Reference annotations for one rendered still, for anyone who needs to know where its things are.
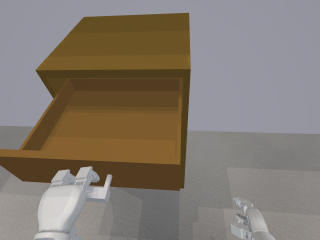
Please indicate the robot left hand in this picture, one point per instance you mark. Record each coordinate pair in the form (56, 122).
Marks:
(62, 203)

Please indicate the drawer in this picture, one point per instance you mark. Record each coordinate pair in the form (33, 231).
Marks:
(129, 128)

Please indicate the left robot forearm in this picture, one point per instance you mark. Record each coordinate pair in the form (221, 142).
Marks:
(52, 235)

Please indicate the cabinet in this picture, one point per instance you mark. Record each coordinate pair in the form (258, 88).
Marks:
(126, 46)

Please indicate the handle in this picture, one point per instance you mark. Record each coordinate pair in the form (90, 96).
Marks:
(99, 194)

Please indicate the robot right hand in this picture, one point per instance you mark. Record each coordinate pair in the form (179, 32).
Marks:
(243, 227)

